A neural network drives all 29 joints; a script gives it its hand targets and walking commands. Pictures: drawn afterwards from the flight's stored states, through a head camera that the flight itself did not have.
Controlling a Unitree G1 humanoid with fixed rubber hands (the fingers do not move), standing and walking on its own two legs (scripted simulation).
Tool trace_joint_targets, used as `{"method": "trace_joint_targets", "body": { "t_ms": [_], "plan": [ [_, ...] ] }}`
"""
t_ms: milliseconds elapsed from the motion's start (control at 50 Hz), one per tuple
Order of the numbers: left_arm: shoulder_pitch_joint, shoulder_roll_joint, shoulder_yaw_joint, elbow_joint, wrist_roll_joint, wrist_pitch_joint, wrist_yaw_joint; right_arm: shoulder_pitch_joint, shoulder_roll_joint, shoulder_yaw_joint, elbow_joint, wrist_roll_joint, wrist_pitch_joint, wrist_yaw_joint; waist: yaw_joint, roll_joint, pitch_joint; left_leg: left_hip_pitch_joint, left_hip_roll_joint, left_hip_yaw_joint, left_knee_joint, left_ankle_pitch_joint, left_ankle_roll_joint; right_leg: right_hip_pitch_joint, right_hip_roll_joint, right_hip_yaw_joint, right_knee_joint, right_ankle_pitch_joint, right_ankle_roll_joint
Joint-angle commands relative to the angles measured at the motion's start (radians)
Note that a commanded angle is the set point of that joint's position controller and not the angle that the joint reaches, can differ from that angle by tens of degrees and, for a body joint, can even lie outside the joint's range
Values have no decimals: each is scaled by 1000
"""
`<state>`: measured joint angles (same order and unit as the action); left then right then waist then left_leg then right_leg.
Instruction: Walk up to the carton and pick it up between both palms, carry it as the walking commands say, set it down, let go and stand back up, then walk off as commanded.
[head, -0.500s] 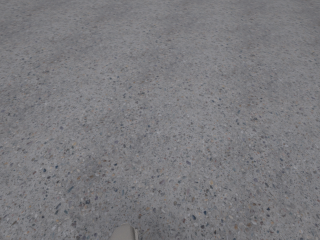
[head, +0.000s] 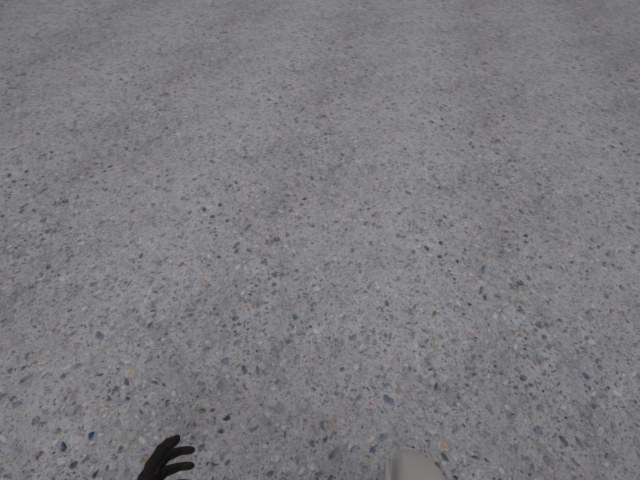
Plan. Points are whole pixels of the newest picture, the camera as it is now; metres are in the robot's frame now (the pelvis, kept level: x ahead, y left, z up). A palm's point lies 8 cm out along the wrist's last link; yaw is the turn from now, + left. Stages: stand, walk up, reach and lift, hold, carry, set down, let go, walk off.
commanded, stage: walk off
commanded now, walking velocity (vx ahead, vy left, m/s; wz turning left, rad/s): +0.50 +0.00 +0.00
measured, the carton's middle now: out of the picture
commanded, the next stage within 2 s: stand in 0.50 s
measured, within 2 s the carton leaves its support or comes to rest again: neither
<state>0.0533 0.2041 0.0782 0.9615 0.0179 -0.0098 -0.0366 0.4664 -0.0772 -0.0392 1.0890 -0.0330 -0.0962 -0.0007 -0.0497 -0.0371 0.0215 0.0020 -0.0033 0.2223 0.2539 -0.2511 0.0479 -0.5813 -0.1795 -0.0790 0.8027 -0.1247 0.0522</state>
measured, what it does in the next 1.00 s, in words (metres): walks ahead: right foot, then left foot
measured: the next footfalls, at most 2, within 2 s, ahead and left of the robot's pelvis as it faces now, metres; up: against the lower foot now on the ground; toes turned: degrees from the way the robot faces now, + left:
right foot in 0.14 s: +0.23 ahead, -0.17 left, +0.00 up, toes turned -10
left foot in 0.46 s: +0.40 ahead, +0.11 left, +0.00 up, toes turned +11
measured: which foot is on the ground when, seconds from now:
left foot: down 0.00-0.16, up 0.18-0.44, down 0.46-0.88, up 0.90-1.00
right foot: up 0.00-0.12, down 0.14-0.48, up 0.50-0.84, down 0.86-1.00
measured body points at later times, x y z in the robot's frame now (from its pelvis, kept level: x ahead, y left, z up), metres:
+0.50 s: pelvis +0.28 +0.00 -0.03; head +0.31 +0.05 +0.41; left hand +0.21 +0.23 -0.21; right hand +0.40 -0.24 -0.14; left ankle +0.36 +0.11 -0.75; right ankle +0.19 -0.16 -0.74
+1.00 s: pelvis +0.43 -0.01 -0.03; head +0.47 +0.01 +0.42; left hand +0.56 +0.22 -0.18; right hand +0.43 -0.24 -0.17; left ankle +0.40 +0.10 -0.72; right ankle +0.49 -0.12 -0.75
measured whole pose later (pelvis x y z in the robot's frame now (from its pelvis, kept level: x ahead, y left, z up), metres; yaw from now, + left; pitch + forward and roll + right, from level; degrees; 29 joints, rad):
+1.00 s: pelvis +0.43 -0.01 -0.03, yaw -3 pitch -1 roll -3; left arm 0.08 0.17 0.08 1.01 0.01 0.02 0.03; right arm 0.25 -0.16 -0.05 1.03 -0.02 0.00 -0.03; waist -0.04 0.02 0.10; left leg -0.34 0.13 0.09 0.95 -0.60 -0.04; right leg -0.35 0.02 -0.14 0.59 -0.22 -0.03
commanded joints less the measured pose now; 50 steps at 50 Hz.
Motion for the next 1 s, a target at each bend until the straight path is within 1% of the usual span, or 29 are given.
{"method": "trace_joint_targets", "body": {
  "t_ms": [0, 20, 80, 100, 120, 140, 160, 180, 220, 240, 260, 280, 320, 420, 460, 480, 500, 520, 620, 660, 720, 740, 780, 800, 860, 880, 900, 940, 980],
  "plan": [
    [-93, -24, -19, -64, -6, -18, 8, 70, -171, -32, -22, 11, -20, -10, -2, 101, 83, -4, 314, -176, -120, 241, 114, 13, 13, -28, -138, 2, 13],
    [-155, -1, -11, -93, 5, -15, -5, 89, -153, -23, -15, 12, -14, -9, -42, 115, 118, -24, 314, -185, -107, 336, 117, 31, 43, -84, -127, -32, 1],
    [-127, 25, 1, -81, 11, -34, 0, 17, -235, -44, -23, 8, 0, -5, 0, 149, 85, -17, 304, -162, 23, 560, 105, 138, 80, -92, -251, -97, -28],
    [17, 53, 9, -49, 13, -39, -2, 7, -252, -53, -14, 18, 3, 2, 81, 167, 8, -31, 294, -117, 164, 698, 77, 305, 109, -102, -282, -59, -54],
    [183, 100, 33, 18, 24, -52, 15, 31, -215, -42, 7, 25, 4, -3, 133, 11, -108, -90, 250, -92, 371, 702, 59, 542, 142, -109, -347, -87, -74],
    [416, 149, 46, 85, 37, -64, 27, 53, -153, -17, -4, 29, 5, -6, 238, -116, -243, -337, 177, -52, 669, 331, 16, 834, -102, 117, -311, -135, -124],
    [473, 269, 65, 82, 37, -78, 28, -30, -111, -22, -70, 28, 3, -5, 226, -280, -157, -691, 53, -55, 946, -342, -7, 978, -292, 430, -422, -66, -194],
    [477, 244, 55, 103, 13, -73, 37, -152, -182, -39, -102, 26, 6, -8, 238, -124, -77, -782, 70, -170, 1014, -299, 12, 824, -319, 518, -549, -158, -245],
    [339, 196, 45, 91, 9, -49, 33, -242, -106, -23, -139, 24, 9, 14, 177, -50, 17, -749, 157, -215, 977, -180, 12, 585, -246, 412, -606, -424, -197],
    [232, 158, 32, 51, 0, -46, 37, -174, -92, -26, -121, 36, 12, 18, 106, -69, 11, -671, 181, -221, 916, -145, -3, 518, -207, 335, -619, -366, -171],
    [196, 65, 8, 35, 11, -57, 39, -156, -87, -25, -106, 26, 20, 14, 81, -6, 15, -642, 188, -220, 901, -110, -19, 444, -237, 331, -628, -320, -176],
    [156, 80, 11, 7, 4, -65, 35, -113, -57, -17, -82, 30, 30, 13, 68, -58, -3, -583, 198, -208, 828, -82, -25, 422, -187, 182, -630, -198, -146],
    [147, 20, -4, 26, 4, -81, 45, -140, -117, -34, -120, 17, 39, 19, 21, -99, 49, -548, 241, -227, 700, -55, -48, 314, -182, 159, -656, -144, -188],
    [117, 135, 38, 31, 4, -78, 32, -81, -144, -37, -108, 1, 43, 35, -41, 14, -20, -215, 147, -88, 354, 147, -46, 249, -57, -11, -477, -184, -129],
    [174, 126, 38, 29, 11, -69, 10, 48, -216, -63, -54, -16, 39, 23, -71, 211, -51, 6, 143, -109, 313, -2, -7, 87, 31, -68, -195, -209, -92],
    [160, 48, 22, -20, -8, -67, 2, 110, -350, -102, -78, -10, 28, 6, -154, 533, -111, 148, 437, -530, 62, -177, 93, -121, 171, -138, 162, -361, -49],
    [122, 85, 26, -12, 7, -58, 21, 158, -385, -109, -69, -5, 27, -10, -152, 489, -103, 183, 493, -753, -26, -79, 187, -167, 142, -38, 405, -456, -58],
    [71, 83, 30, -6, 20, -57, 18, 148, -314, -94, -61, -3, 24, -15, -145, 327, -83, 124, 480, -678, -15, 47, 170, -183, 82, -6, 479, -411, -45],
    [199, -6, 13, 67, 6, -31, 39, -91, -239, -47, -132, 7, -11, -26, 29, 67, -58, -168, 408, -338, 49, 589, 112, 52, 20, 56, 400, -260, -46],
    [197, 5, 8, 43, -8, -10, 46, -153, -268, -49, -129, -4, -16, -10, 51, 149, -30, -200, 360, -217, 39, 580, 83, 103, 28, 32, 202, -268, -27],
    [161, -7, 7, 39, -5, -7, 54, -135, -184, -27, -87, 5, -3, -18, 55, 129, -23, -179, 305, -166, 43, 619, 59, 196, 80, -23, -55, -152, -16],
    [156, -41, -2, 40, -3, 5, 53, -95, -198, -31, -55, 2, 3, -17, 44, 240, 1, -193, 296, -149, 54, 641, 73, 236, 80, -48, -100, -155, -14],
    [188, -9, -5, 61, -5, 2, 48, -97, -214, -29, -45, 13, 16, -23, 52, 109, -46, -108, 284, -143, 121, 663, 50, 291, 113, -81, -265, -22, -27],
    [246, -30, -6, 85, -8, -7, 56, -103, -274, -51, -40, 12, 9, -22, 66, 131, -55, -89, 267, -122, 164, 664, 27, 335, 127, -91, -345, 97, -33],
    [202, 197, 37, 57, 2, -29, 69, -189, -211, -38, -128, 8, 29, -13, 73, -178, -128, -346, 133, -39, 470, 11, -78, 562, -97, 141, -356, 661, -135],
    [249, 210, 40, 68, -10, -18, 68, -201, -190, -32, -137, 11, 42, -17, 96, -248, -103, -406, 92, -91, 589, -323, -92, 543, -156, 197, -395, 625, -241],
    [280, 191, 51, 80, -13, 0, 83, -211, -136, -18, -138, 12, 56, -31, 131, -245, -63, -474, 107, -100, 717, -413, -85, 562, -188, 260, -405, 513, -310],
    [162, 188, 52, 33, -21, 32, 73, -217, -203, -34, -148, 14, 79, -42, 100, -151, -40, -515, 138, -145, 784, -402, -99, 447, -93, 220, -456, 159, -277],
    [129, 205, 61, 11, 2, 47, 82, -257, -177, -35, -171, 22, 84, -47, 92, -122, -16, -534, 167, -165, 770, -358, -98, 394, -91, 238, -459, 153, -293]
  ]
}}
